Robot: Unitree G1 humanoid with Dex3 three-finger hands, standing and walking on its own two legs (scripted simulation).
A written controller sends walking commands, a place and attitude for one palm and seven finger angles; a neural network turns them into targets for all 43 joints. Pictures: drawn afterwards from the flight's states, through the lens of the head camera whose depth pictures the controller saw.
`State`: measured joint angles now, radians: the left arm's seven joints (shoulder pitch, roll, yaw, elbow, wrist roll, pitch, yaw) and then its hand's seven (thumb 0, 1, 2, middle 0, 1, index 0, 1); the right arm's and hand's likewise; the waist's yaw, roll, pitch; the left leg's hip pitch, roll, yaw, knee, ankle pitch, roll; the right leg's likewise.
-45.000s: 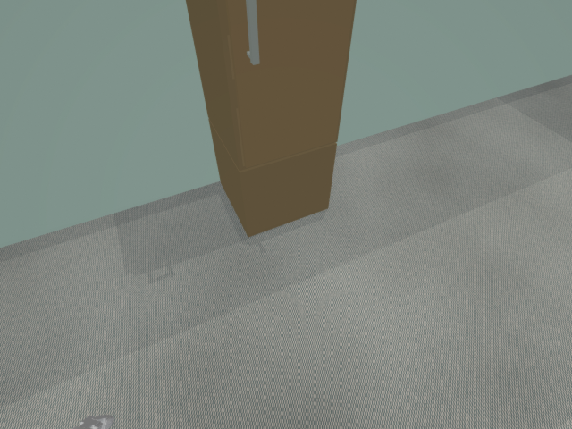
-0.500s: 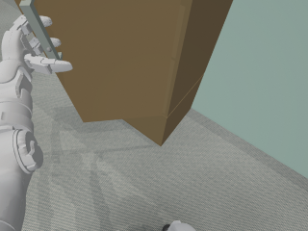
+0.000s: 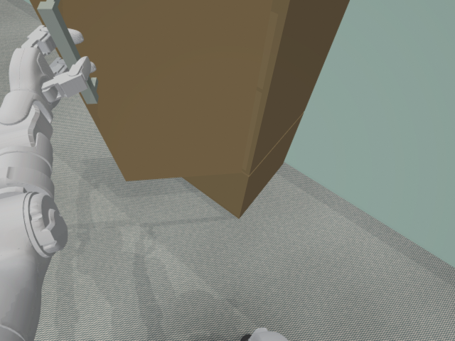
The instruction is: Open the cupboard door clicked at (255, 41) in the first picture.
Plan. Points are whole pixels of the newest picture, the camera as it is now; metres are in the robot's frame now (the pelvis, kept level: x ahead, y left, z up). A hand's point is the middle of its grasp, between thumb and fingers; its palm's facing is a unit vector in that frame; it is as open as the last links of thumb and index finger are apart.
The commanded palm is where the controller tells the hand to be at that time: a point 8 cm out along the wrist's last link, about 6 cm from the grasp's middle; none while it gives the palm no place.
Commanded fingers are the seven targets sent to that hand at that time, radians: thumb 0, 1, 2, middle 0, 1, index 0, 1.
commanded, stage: close the thumb around the handle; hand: left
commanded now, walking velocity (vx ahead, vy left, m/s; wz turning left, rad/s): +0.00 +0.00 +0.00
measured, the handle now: (75, 53) +0.58 +0.21 +0.16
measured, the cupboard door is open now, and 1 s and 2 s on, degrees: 44 78 88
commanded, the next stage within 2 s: pull the door open along its arc in 0.04 s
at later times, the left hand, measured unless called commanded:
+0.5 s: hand (83, 92) +0.48 +0.18 +0.16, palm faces +0.00 -1.00 +0.01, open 6.2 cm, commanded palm +0.42 +0.23 +0.15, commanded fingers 0.00 0.90 0.90 -0.40 -1.35 -0.40 -1.35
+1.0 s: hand (142, 158) +0.35 +0.09 +0.16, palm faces +0.44 -0.90 +0.01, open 6.2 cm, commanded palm +0.29 +0.11 +0.15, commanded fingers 0.00 0.90 0.90 -0.40 -1.35 -0.40 -1.35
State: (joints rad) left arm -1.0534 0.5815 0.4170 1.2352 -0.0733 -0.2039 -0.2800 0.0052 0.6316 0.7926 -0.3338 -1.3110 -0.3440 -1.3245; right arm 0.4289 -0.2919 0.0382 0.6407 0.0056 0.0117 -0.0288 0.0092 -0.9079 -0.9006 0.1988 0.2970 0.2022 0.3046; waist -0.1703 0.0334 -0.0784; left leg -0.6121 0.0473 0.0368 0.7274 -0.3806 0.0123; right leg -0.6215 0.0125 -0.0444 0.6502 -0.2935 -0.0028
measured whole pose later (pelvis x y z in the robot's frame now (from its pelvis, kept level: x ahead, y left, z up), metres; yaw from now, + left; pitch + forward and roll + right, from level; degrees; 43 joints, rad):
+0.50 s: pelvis +0.01 +0.00 +0.01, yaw -2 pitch +13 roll -1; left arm -0.77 0.45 0.40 0.90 -0.16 -0.15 -0.25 0.00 0.70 0.80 -0.32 -1.32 -0.29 -1.32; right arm 0.45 -0.29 0.02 0.61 0.03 0.04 -0.01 0.01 -0.91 -0.90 0.20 0.30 0.20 0.30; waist -0.13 0.05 -0.10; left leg -0.52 0.05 0.07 0.67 -0.38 0.01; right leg -0.55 0.02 -0.01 0.62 -0.29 0.00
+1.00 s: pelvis +0.00 -0.02 +0.02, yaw +3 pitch +1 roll +0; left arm -0.28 -0.11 -0.05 0.10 0.01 0.21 0.53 0.01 0.70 0.82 -0.29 -1.29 -0.30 -1.31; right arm 0.11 -0.18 0.03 0.62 -0.03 0.05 -0.03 0.01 -0.91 -0.90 0.20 0.30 0.20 0.30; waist 0.03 0.05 -0.06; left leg -0.24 0.02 0.00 0.54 -0.32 -0.01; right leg -0.26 0.00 -0.08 0.53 -0.29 -0.02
